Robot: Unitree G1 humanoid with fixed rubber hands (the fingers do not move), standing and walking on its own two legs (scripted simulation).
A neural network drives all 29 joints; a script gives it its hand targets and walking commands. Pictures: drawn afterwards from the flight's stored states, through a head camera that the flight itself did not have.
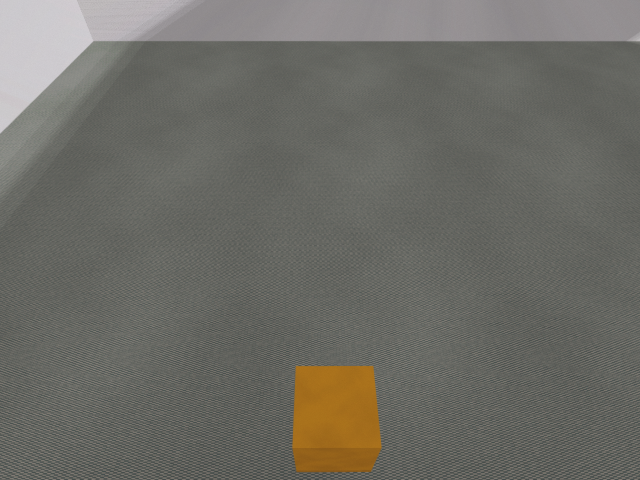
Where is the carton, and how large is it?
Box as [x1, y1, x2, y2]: [292, 366, 381, 471]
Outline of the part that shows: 296,366 292,445 296,470 370,471 381,447 372,366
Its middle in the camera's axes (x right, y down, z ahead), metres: +0.04 +0.51 +1.06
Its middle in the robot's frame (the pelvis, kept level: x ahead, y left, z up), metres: +0.39 -0.01 -0.65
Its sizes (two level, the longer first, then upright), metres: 0.210 0.200 0.250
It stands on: the floor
